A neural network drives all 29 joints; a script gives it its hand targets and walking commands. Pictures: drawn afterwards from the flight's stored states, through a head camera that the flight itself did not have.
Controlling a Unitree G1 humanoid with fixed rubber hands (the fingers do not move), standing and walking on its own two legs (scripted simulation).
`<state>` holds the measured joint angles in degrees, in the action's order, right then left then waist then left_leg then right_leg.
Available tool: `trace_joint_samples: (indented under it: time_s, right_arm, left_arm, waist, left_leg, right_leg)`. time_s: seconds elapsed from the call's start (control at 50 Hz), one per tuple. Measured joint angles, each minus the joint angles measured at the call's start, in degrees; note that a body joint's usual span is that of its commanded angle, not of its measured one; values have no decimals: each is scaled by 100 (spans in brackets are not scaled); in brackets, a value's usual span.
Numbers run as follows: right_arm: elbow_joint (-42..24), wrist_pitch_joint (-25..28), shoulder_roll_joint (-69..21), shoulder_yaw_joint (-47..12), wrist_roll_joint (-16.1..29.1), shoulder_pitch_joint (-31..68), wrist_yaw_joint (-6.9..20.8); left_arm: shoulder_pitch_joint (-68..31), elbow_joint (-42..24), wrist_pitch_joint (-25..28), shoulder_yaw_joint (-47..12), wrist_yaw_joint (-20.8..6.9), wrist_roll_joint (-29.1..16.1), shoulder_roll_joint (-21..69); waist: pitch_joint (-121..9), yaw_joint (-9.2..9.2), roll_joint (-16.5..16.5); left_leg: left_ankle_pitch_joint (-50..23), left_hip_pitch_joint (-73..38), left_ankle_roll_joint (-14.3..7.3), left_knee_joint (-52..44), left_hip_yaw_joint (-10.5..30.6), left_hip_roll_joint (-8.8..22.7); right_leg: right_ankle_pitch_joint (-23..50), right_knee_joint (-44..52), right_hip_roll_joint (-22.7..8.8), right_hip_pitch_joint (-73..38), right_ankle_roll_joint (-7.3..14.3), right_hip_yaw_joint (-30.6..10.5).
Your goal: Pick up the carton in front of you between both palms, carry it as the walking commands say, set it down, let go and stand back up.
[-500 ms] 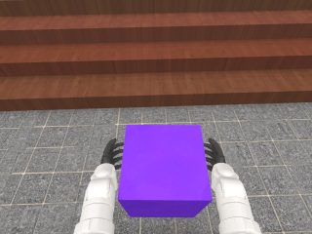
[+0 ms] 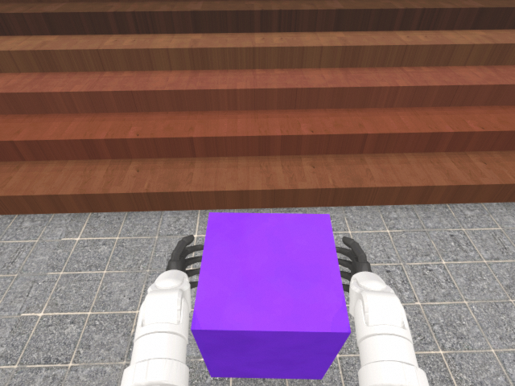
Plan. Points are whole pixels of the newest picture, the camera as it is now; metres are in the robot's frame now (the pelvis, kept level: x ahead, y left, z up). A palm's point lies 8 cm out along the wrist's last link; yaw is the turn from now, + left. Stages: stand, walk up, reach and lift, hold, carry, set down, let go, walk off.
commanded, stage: reach and lift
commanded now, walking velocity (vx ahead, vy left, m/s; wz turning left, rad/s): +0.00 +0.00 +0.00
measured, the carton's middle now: (267, 299) +0.30 +0.00 -0.05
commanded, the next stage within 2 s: hold in 0.68 s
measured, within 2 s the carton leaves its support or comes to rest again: neither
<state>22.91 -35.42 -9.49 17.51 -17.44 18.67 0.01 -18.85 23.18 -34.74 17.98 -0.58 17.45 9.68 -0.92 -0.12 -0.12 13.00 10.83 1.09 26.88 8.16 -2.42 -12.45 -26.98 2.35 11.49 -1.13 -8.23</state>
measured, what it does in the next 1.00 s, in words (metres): stands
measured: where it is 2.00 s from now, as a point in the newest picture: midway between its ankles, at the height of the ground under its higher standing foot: outside the picture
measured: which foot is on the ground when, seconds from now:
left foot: down 0.00-1.00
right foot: down 0.00-1.00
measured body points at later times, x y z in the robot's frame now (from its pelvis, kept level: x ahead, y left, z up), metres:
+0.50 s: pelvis +0.02 +0.00 +0.01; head -0.01 +0.00 +0.46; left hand +0.32 +0.15 +0.03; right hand +0.32 -0.15 +0.03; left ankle +0.02 +0.13 -0.74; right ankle +0.03 -0.13 -0.74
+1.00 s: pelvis +0.01 +0.00 +0.01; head -0.04 +0.00 +0.45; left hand +0.31 +0.15 +0.05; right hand +0.31 -0.15 +0.05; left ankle +0.02 +0.13 -0.74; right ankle +0.03 -0.13 -0.74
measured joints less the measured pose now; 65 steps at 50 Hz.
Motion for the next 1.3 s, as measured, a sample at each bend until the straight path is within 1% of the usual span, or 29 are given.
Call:
trace_joint_samples:
  time_s: [0.14, 0.46, 0.7, 0.82, 0.96, 1.3]
  right_arm:
    - [-113, -37, -21, -6, -9, 4, 14]
    - [-493, -303, 73, -406, 126, -342, -39]
    - [-679, -480, 91, -498, 171, -422, -47]
    - [-1040, -691, 112, -628, 259, -516, -71]
    - [-867, -861, 67, -457, 113, -315, 5]
    - [-761, -810, 19, -290, 32, -125, 39]
  left_arm:
    - [5, -123, -44, -21, -12, -9, 3]
    - [340, -507, -318, -397, 11, -107, -87]
    - [425, -697, -501, -503, 26, -154, -106]
    - [526, -1054, -706, -638, 66, -272, -129]
    - [321, -873, -876, -481, -2, -130, -83]
    - [132, -763, -823, -312, -32, -56, -34]
  waist:
    - [44, -3, -1]
    - [4, -4, 4]
    - [18, -1, 4]
    - [7, 17, 1]
    - [55, 14, -1]
    - [123, 12, -2]
  left_leg:
    - [-44, -97, 3, -128, -3, 17]
    - [-106, -489, -10, -518, -14, 59]
    - [-131, -650, -19, -612, -24, 63]
    - [-195, -796, -19, -734, -22, 69]
    - [-200, -869, -20, -693, -36, 67]
    - [-192, -776, -13, -588, -49, 65]
  right_leg:
    - [41, 123, -7, -96, 7, 12]
    - [107, 515, -28, -488, 29, 23]
    - [130, 608, -39, -649, 31, 28]
    - [191, 728, -51, -795, 30, 33]
    - [193, 679, -48, -863, 31, 35]
    - [185, 576, -45, -774, 30, 63]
